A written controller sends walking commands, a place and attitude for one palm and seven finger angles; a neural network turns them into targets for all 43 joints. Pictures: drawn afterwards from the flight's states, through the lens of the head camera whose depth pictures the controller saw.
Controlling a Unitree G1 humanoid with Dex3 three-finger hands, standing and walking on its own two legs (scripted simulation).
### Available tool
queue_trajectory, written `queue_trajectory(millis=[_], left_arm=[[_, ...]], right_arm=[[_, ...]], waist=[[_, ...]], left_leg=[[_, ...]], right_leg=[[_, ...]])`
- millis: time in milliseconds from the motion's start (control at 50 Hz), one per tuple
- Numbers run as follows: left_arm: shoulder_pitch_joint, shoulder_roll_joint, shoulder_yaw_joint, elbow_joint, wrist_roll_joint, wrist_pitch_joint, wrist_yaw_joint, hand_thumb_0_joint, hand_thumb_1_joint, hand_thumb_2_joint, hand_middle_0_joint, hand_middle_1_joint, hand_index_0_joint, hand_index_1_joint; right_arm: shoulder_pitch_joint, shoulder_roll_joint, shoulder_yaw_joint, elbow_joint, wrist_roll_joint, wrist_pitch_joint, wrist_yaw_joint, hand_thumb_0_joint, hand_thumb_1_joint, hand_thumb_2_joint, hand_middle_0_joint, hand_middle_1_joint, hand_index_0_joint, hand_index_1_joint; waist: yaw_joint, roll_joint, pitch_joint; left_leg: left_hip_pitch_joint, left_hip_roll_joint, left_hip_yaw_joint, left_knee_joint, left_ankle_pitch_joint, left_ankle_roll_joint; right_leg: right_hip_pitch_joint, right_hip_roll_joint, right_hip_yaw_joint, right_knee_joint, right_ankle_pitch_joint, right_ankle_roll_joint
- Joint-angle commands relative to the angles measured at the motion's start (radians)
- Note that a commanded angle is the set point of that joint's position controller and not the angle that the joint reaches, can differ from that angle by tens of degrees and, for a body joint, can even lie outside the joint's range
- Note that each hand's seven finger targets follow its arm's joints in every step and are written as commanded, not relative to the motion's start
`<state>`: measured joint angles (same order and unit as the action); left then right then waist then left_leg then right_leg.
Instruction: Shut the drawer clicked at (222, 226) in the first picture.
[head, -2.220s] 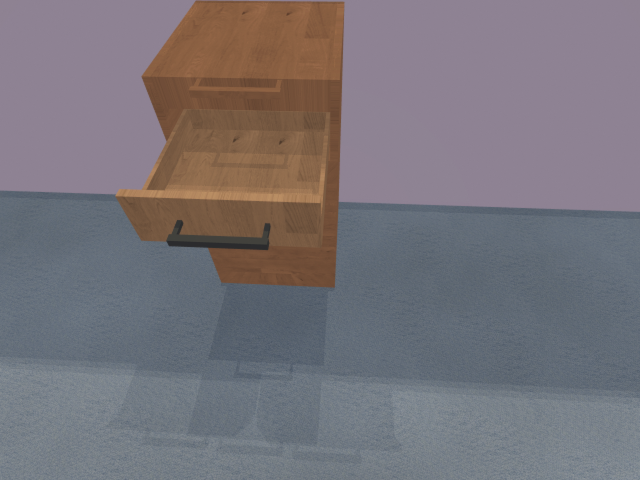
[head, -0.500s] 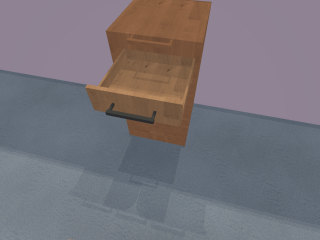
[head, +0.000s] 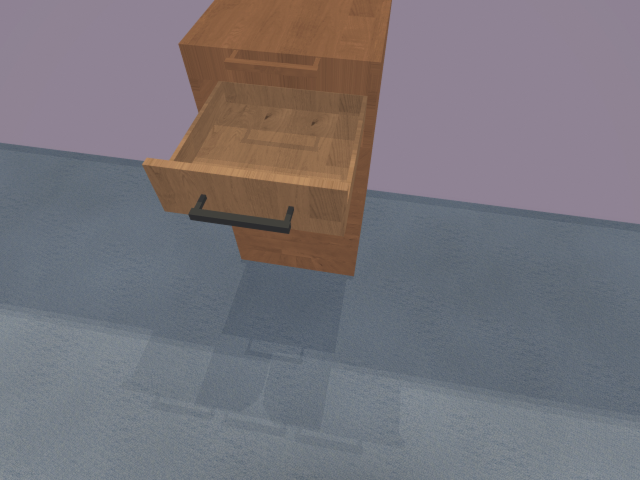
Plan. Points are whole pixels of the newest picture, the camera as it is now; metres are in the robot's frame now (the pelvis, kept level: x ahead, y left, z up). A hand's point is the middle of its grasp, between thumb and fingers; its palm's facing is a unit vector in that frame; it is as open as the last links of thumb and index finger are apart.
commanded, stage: turn to face it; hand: left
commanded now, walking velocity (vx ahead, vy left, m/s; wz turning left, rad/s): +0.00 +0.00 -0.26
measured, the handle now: (242, 213) +0.57 +0.18 -0.09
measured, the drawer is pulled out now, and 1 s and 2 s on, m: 0.29 0.29 0.29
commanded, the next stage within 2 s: take the last steps up to it in 0.14 s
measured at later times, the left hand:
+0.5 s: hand out of the picture +0.07 +0.19 -0.17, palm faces -0.06 -0.97 -0.24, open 7.4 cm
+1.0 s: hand (237, 442) +0.19 +0.14 -0.16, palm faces -0.03 -0.98 -0.22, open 7.3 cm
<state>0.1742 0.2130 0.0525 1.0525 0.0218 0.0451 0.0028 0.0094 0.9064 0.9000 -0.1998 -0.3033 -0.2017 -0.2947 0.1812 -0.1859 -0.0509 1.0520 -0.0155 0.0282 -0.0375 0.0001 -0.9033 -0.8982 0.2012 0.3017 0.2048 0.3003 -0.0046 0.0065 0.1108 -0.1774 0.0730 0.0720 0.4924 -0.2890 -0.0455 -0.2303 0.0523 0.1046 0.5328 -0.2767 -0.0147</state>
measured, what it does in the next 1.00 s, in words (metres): walks ahead: left foot, then right foot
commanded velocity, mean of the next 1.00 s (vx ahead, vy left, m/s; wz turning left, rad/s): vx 0.20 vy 0.04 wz -0.06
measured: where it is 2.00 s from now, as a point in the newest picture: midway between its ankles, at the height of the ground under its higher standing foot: outside the picture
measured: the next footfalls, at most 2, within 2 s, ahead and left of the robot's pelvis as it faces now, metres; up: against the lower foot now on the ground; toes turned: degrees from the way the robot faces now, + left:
left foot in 0.64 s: +0.10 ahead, +0.12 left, +0.00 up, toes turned -2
right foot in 0.88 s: +0.21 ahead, -0.17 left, +0.00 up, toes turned -3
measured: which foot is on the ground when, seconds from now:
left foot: down 0.00-0.42, up 0.44-0.62, down 0.64-0.88, up 0.90-1.00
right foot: down 0.00-0.64, up 0.66-0.86, down 0.88-1.00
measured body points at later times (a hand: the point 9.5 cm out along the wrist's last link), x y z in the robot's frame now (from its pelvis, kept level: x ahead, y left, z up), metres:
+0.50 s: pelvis -0.01 -0.01 +0.00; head +0.03 -0.02 +0.44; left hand +0.08 +0.24 -0.15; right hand -0.02 -0.25 -0.16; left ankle -0.02 +0.12 -0.71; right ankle -0.03 -0.12 -0.74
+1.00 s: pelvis +0.11 -0.04 +0.00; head +0.14 -0.05 +0.45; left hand +0.19 +0.19 -0.15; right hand +0.05 -0.25 -0.17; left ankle +0.09 +0.10 -0.70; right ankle +0.11 -0.15 -0.74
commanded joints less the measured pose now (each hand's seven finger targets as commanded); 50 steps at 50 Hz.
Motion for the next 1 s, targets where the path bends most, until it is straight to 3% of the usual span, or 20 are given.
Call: queue_trajectory(millis=[0,80,140,180,220,260,320,360,400,460,560,580,620,640,700,760,820,860,880,980], left_arm=[[0.019,0.156,0.043,-0.085,0.001,-0.015,0.010,0.000,0.900,0.900,-0.200,-0.300,-0.200,-0.300],[0.038,0.192,0.056,-0.087,0.001,-0.018,0.021,0.000,0.900,0.900,-0.200,-0.300,-0.200,-0.300],[-0.011,0.168,0.059,-0.100,-0.003,-0.017,0.026,0.000,0.900,0.900,-0.200,-0.300,-0.200,-0.300],[-0.018,0.111,0.049,-0.123,-0.009,-0.015,0.022,0.000,0.900,0.900,-0.200,-0.300,-0.200,-0.300],[-0.057,0.091,0.046,-0.135,-0.007,0.005,0.019,0.000,0.900,0.900,-0.200,-0.300,-0.200,-0.300],[-0.042,0.064,0.043,-0.127,-0.007,0.003,0.009,0.000,0.900,0.900,-0.200,-0.300,-0.200,-0.300],[-0.024,0.039,0.030,-0.117,0.000,-0.020,-0.015,0.000,0.900,0.900,-0.200,-0.300,-0.200,-0.300],[0.069,0.067,0.036,-0.072,0.001,-0.037,-0.016,0.000,0.900,0.900,-0.200,-0.300,-0.200,-0.300],[0.172,0.208,0.062,-0.033,0.005,-0.049,0.003,0.000,0.900,0.900,-0.200,-0.300,-0.200,-0.300],[0.117,0.173,0.059,-0.048,0.005,-0.064,0.013,0.000,0.900,0.900,-0.200,-0.300,-0.200,-0.300],[0.075,0.145,0.055,-0.031,-0.004,-0.076,0.002,0.000,0.900,0.900,-0.200,-0.300,-0.200,-0.300],[0.056,0.122,0.050,-0.036,-0.008,-0.072,-0.002,0.000,0.900,0.900,-0.200,-0.300,-0.200,-0.300],[-0.007,0.040,0.029,-0.084,-0.010,-0.069,-0.010,0.000,0.900,0.900,-0.200,-0.300,-0.200,-0.300],[-0.049,0.044,0.028,-0.100,0.000,-0.072,-0.008,0.000,0.900,0.900,-0.200,-0.300,-0.200,-0.300],[-0.066,0.027,0.024,-0.091,0.000,-0.076,-0.024,0.000,0.900,0.900,-0.200,-0.300,-0.200,-0.300],[-0.027,0.008,0.015,-0.074,-0.001,-0.075,-0.031,0.000,0.900,0.900,-0.200,-0.300,-0.200,-0.300],[0.126,0.037,0.033,-0.015,0.002,-0.075,-0.025,0.000,0.900,0.900,-0.200,-0.300,-0.200,-0.300],[0.269,0.185,0.067,0.015,0.006,-0.077,-0.002,0.000,0.900,0.900,-0.200,-0.300,-0.200,-0.300],[0.262,0.195,0.068,0.011,0.005,-0.072,0.001,0.000,0.900,0.900,-0.200,-0.300,-0.200,-0.300],[0.117,0.087,0.050,-0.022,0.009,-0.092,0.014,0.000,0.900,0.900,-0.200,-0.300,-0.200,-0.300]], right_arm=[[0.043,-0.151,-0.044,-0.067,0.002,-0.009,-0.016,0.000,-0.900,-0.900,0.200,0.300,0.200,0.300],[0.043,-0.092,-0.036,-0.080,0.009,-0.003,-0.011,0.000,-0.900,-0.900,0.200,0.300,0.200,0.300],[0.085,-0.085,-0.029,-0.062,0.014,-0.016,-0.016,0.000,-0.900,-0.900,0.200,0.300,0.200,0.300],[0.119,-0.139,-0.035,-0.050,0.001,-0.028,-0.022,0.000,-0.900,-0.900,0.200,0.300,0.200,0.300],[0.108,-0.173,-0.039,-0.056,-0.015,-0.024,-0.024,0.000,-0.900,-0.900,0.200,0.300,0.200,0.300],[0.079,-0.144,-0.029,-0.072,-0.024,-0.027,-0.023,0.000,-0.900,-0.900,0.200,0.300,0.200,0.300],[0.094,-0.172,-0.033,-0.057,-0.031,-0.030,-0.009,0.000,-0.900,-0.900,0.200,0.300,0.200,0.300],[0.086,-0.162,-0.030,-0.048,-0.015,-0.029,-0.002,0.000,-0.900,-0.900,0.200,0.300,0.200,0.300],[0.026,-0.073,-0.017,-0.103,-0.002,-0.028,0.020,0.000,-0.900,-0.900,0.200,0.300,0.200,0.300],[-0.003,-0.086,-0.032,-0.103,-0.003,-0.039,0.028,0.000,-0.900,-0.900,0.200,0.300,0.200,0.300],[0.093,-0.017,-0.015,-0.041,-0.003,-0.059,0.037,0.000,-0.900,-0.900,0.200,0.300,0.200,0.300],[0.162,-0.046,-0.016,-0.010,-0.004,-0.067,0.030,0.000,-0.900,-0.900,0.200,0.300,0.200,0.300],[0.357,-0.183,-0.046,0.030,-0.027,-0.066,0.006,0.000,-0.900,-0.900,0.200,0.300,0.200,0.300],[0.367,-0.186,-0.044,0.026,-0.026,-0.064,0.009,0.000,-0.900,-0.900,0.200,0.300,0.200,0.300],[0.264,-0.118,-0.020,0.005,-0.022,-0.078,0.006,0.000,-0.900,-0.900,0.200,0.300,0.200,0.300],[0.220,-0.117,-0.014,0.007,-0.022,-0.078,0.004,0.000,-0.900,-0.900,0.200,0.300,0.200,0.300],[0.170,-0.103,-0.015,0.011,-0.006,-0.063,0.007,0.000,-0.900,-0.900,0.200,0.300,0.200,0.300],[0.122,-0.030,-0.006,-0.045,-0.001,-0.054,0.026,0.000,-0.900,-0.900,0.200,0.300,0.200,0.300],[0.086,-0.040,-0.013,-0.053,-0.009,-0.053,0.033,0.000,-0.900,-0.900,0.200,0.300,0.200,0.300],[0.119,0.022,-0.009,-0.015,-0.002,-0.050,0.039,0.000,-0.900,-0.900,0.200,0.300,0.200,0.300]], waist=[[-0.003,-0.016,-0.100],[0.009,-0.194,-0.104],[-0.024,-0.168,-0.124],[-0.031,0.084,-0.160],[-0.035,0.274,-0.057],[-0.005,0.154,-0.038],[-0.008,0.198,-0.063],[0.035,0.076,-0.077],[0.079,-0.269,0.000],[0.051,-0.243,-0.029],[-0.013,-0.083,-0.035],[-0.041,-0.005,-0.040],[-0.120,0.292,-0.045],[-0.115,0.208,-0.011],[-0.051,0.152,0.023],[-0.027,0.153,-0.050],[0.052,0.020,-0.071],[0.113,-0.286,-0.038],[0.115,-0.200,-0.022],[0.022,-0.182,-0.034]], left_leg=[[0.012,0.074,-0.053,-0.028,0.070,0.058],[-0.073,-0.044,-0.014,0.149,-0.123,0.019],[-0.011,-0.022,-0.057,0.023,-0.040,0.026],[0.152,0.129,-0.171,-0.099,0.252,0.084],[0.015,0.318,-0.313,-0.239,0.303,0.213],[0.013,0.291,-0.266,-0.213,0.248,0.230],[0.018,0.208,-0.170,-0.195,0.099,0.176],[-0.069,0.124,-0.093,-0.065,-0.048,0.112],[-0.357,-0.049,0.049,0.260,-0.289,0.018],[-0.370,0.001,-0.074,0.416,-0.269,0.037],[0.029,-0.045,0.017,-0.011,0.001,0.025],[0.148,-0.029,-0.017,-0.079,-0.001,0.034],[0.220,0.315,-0.497,-0.293,-0.221,0.204],[0.170,0.361,-0.554,-0.327,-0.235,0.266],[0.060,0.257,-0.354,-0.316,-0.046,0.227],[0.042,0.179,-0.202,-0.256,0.085,0.196],[-0.166,0.069,-0.093,-0.107,-0.112,0.122],[-0.413,-0.074,0.054,0.263,-0.281,0.047],[-0.412,-0.046,-0.003,0.429,-0.316,0.054],[-0.254,0.012,-0.032,0.266,-0.162,0.050]], right_leg=[[-0.033,-0.097,0.096,-0.056,0.277,-0.041],[0.030,-0.228,0.276,-0.205,0.326,-0.129],[0.041,-0.209,0.242,-0.125,0.480,-0.134],[-0.093,-0.053,0.087,0.013,0.288,-0.032],[-0.172,0.009,-0.036,0.349,-0.247,0.014],[-0.190,-0.038,-0.046,0.387,-0.266,0.008],[-0.073,-0.035,-0.162,0.172,-0.211,0.000],[0.110,-0.033,-0.157,-0.101,-0.068,-0.010],[0.199,-0.361,0.335,-0.380,-0.286,-0.163],[0.175,-0.359,0.323,-0.321,-0.195,-0.236],[-0.039,-0.243,0.094,-0.228,-0.116,-0.134],[-0.137,-0.189,0.041,-0.153,-0.163,-0.098],[-0.358,-0.020,-0.177,0.289,-0.279,-0.008],[-0.412,-0.064,-0.110,0.453,-0.302,-0.025],[-0.363,-0.141,-0.105,0.451,-0.174,-0.020],[-0.168,-0.105,-0.195,0.202,-0.168,-0.009],[0.158,-0.078,-0.200,-0.054,-0.030,-0.011],[0.274,-0.428,0.282,-0.363,-0.331,-0.153],[0.195,-0.470,0.340,-0.401,-0.353,-0.214],[0.081,-0.354,0.027,-0.289,0.135,-0.176]])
